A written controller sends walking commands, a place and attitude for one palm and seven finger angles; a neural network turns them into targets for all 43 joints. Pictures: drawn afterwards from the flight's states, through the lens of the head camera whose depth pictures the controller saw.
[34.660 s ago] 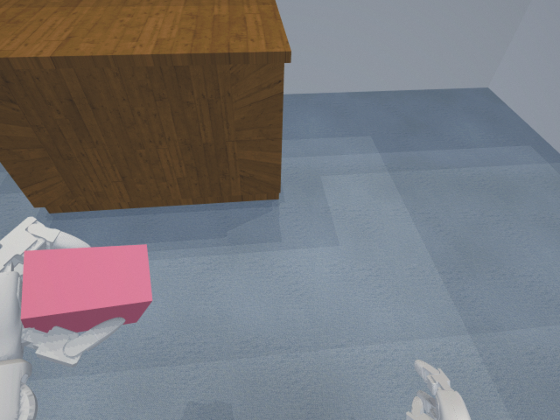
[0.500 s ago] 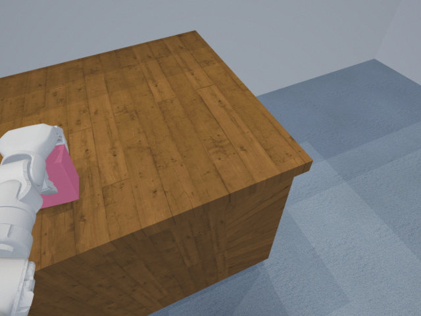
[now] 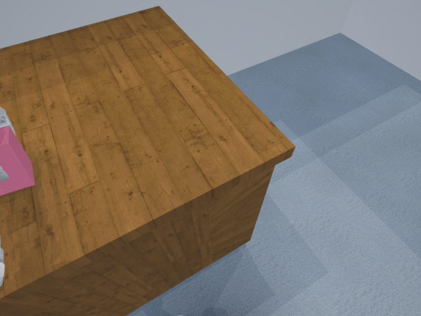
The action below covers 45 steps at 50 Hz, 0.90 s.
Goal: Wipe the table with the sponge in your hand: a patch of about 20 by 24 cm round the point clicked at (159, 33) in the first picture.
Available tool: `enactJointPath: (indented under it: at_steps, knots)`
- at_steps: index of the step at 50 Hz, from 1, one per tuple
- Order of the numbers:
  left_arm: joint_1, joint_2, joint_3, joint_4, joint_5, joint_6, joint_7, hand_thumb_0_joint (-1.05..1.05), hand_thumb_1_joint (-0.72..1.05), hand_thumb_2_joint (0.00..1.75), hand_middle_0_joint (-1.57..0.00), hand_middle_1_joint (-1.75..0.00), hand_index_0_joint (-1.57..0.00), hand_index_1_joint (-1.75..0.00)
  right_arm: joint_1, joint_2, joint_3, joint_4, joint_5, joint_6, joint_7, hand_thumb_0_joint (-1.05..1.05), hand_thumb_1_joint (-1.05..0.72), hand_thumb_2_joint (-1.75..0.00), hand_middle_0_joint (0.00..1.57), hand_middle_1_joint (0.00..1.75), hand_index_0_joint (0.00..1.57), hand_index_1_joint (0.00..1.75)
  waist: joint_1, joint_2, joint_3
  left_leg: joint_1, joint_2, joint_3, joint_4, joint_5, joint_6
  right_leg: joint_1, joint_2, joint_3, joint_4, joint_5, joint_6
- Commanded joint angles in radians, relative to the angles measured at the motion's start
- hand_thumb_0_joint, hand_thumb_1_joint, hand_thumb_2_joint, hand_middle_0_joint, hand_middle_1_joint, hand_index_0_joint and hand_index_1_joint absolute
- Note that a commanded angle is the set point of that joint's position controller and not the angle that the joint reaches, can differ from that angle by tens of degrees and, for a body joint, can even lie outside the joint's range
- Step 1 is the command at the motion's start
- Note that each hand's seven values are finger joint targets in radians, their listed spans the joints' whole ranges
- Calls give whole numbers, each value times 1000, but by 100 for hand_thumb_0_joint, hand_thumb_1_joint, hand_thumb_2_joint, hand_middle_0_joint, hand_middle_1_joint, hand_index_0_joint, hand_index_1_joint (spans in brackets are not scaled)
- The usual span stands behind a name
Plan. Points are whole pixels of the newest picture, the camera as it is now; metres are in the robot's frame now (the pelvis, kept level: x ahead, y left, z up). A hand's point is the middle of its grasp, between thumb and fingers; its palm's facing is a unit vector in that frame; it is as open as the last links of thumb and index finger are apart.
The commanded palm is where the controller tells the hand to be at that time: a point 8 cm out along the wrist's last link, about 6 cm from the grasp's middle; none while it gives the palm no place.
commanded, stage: wipe forward along the first lane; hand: left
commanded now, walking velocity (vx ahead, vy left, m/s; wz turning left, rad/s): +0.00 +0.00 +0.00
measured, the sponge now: out of the picture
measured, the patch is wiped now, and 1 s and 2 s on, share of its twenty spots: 0.30 0.40 0.45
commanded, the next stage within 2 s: slide across to the middle lane in 0.28 s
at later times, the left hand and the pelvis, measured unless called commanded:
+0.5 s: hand out of the picture +0.44 +0.44 +0.11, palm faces -0.17 +0.03 -0.98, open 10.3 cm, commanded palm +0.44 +0.41 +0.15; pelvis +0.02 +0.05 +0.01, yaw +1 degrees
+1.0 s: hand (6, 119) +0.46 +0.40 +0.11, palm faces -0.07 -0.01 -1.00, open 10.3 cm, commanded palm +0.45 +0.37 +0.16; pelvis +0.04 +0.08 +0.01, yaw +5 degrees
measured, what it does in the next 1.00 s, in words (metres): shifts its weight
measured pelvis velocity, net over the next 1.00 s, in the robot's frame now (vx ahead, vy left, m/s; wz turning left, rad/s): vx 0.04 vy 0.08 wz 0.08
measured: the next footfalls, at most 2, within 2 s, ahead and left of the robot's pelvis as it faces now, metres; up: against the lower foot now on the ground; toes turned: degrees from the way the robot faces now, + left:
none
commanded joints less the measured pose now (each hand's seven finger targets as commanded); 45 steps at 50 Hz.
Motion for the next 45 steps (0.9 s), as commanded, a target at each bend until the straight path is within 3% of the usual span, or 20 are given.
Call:
enactJointPath:
  at_steps: [1,2,6,7,8,14,18,20,22,25,26,27,29,30,33,34,35,38,42,45]
  knots:
    - [-242,319,28,-97,28,21,35,0,10,130,-120,-160,-120,-160,33,-154,-44,-93,-1,-16,-8,0,-90,-90,20,30,20,30,-2,-84,-254,-52,-28,13,-45,40,43,334,-157,204,-107,223,74]
    - [-259,309,31,-115,22,14,35,0,10,130,-120,-160,-120,-160,34,-150,-48,-91,-2,-19,-7,0,-90,-90,20,30,20,30,2,-63,-274,-22,-26,15,-51,78,46,335,-152,192,-102,262,68]
    - [-252,298,13,-92,43,19,45,0,10,130,-120,-160,-120,-160,49,-154,-49,-87,-3,-11,-6,0,-90,-90,20,30,20,30,-6,-81,-234,3,-29,16,-64,86,53,277,-129,144,-113,208,64]
    - [-284,268,-6,-120,36,12,44,0,10,130,-120,-160,-120,-160,44,-150,-51,-87,-4,-14,-6,0,-90,-90,20,30,20,30,-11,-45,-243,41,-26,17,-72,114,55,256,-126,133,-112,221,58]
    - [-271,285,7,-89,46,15,49,0,10,130,-120,-160,-120,-160,63,-154,-53,-78,-6,-11,-6,0,-90,-90,20,30,20,30,-10,-79,-236,46,-26,12,-73,115,56,244,-117,115,-111,201,59]
    - [-343,291,-12,-71,47,31,51,0,10,130,-120,-160,-120,-160,68,-155,-49,-80,-6,-7,-8,0,-90,-90,20,30,20,30,-24,-74,-225,96,-23,3,-97,120,57,193,-105,83,-126,136,59]
    - [-381,272,-43,-50,69,40,43,0,10,130,-120,-160,-120,-160,79,-152,-46,-77,-11,-5,-8,0,-90,-90,20,30,20,30,-22,-20,-238,160,-18,-15,-108,164,47,143,-96,58,-117,116,49]
    - [-404,183,-107,-94,68,40,36,0,10,130,-120,-160,-120,-160,76,-140,-49,-85,-14,-7,-5,0,-90,-90,20,30,20,30,-27,24,-258,228,-9,-29,-109,211,34,105,-91,41,-111,120,44]
    - [-415,140,-116,-134,55,32,29,0,10,130,-120,-160,-120,-160,70,-132,-55,-85,-16,-13,-4,0,-90,-90,20,30,20,30,-20,38,-286,303,5,-54,-117,275,19,79,-86,32,-111,125,37]
    - [-399,72,-136,-191,15,25,36,0,10,130,-120,-160,-120,-160,74,-124,-65,-84,-21,-13,-3,0,-90,-90,20,30,20,30,-14,14,-321,372,11,-67,-112,342,4,88,-83,19,-115,148,40]
    - [-410,64,-130,-207,-1,23,41,0,10,130,-120,-160,-120,-160,70,-124,-67,-81,-19,-12,-4,0,-90,-90,20,30,20,30,-14,-14,-314,381,16,-82,-121,337,-3,83,-83,13,-118,139,42]
    - [-429,45,-123,-237,-30,15,44,0,10,130,-120,-160,-120,-160,54,-121,-65,-82,-19,-19,-5,0,-90,-90,20,30,20,30,-7,1,-319,410,21,-97,-133,375,-10,72,-83,12,-118,153,39]
    - [-463,-35,-176,-262,-60,21,59,0,10,130,-120,-160,-120,-160,51,-117,-71,-66,-18,-26,-1,0,-90,-90,20,30,20,30,-22,7,-281,458,32,-130,-149,346,-23,28,-85,1,-119,121,48]
    - [-484,-37,-170,-278,-69,24,69,0,10,130,-120,-160,-120,-160,48,-118,-73,-56,-18,-31,1,0,-90,-90,20,30,20,30,-21,-3,-280,478,38,-146,-158,341,-28,21,-87,1,-119,118,49]
    - [-488,-62,-182,-294,-67,57,79,0,10,130,-120,-160,-120,-160,35,-117,-73,-37,-23,-37,8,0,-90,-90,20,30,20,30,-5,45,-292,549,46,-176,-171,440,-56,3,-87,-4,-110,123,43]
    - [-502,-118,-228,-302,-62,75,81,0,10,130,-120,-160,-120,-160,29,-109,-74,-33,-25,-38,14,0,-90,-90,20,30,20,30,-12,50,-281,573,53,-191,-169,469,-64,-19,-89,-7,-106,116,46]
    - [-485,-121,-222,-300,-59,95,82,0,10,130,-120,-160,-120,-160,27,-109,-75,-30,-27,-38,21,0,-90,-90,20,30,20,30,-5,29,-282,573,53,-194,-172,472,-64,-7,-90,-6,-112,108,46]
    - [-547,-176,-266,-305,-59,134,76,0,10,130,-120,-160,-120,-160,11,-106,-71,-16,-30,-40,24,0,-90,-90,20,30,20,30,-18,24,-276,593,51,-198,-173,493,-72,-6,-93,-3,-114,119,45]
    - [-516,-193,-248,-319,-83,162,67,0,10,130,-120,-160,-120,-160,-20,-101,-65,-24,-33,-34,29,0,-90,-90,20,30,20,30,1,-10,-327,601,41,-184,-163,586,-80,61,-99,-4,-124,166,42]
    - [-555,-229,-291,-299,-64,191,59,0,10,130,-120,-160,-120,-160,-22,-97,-62,-19,-37,-22,33,0,-90,-90,20,30,20,30,-14,-35,-300,598,40,-180,-160,583,-76,59,-100,-11,-126,160,48]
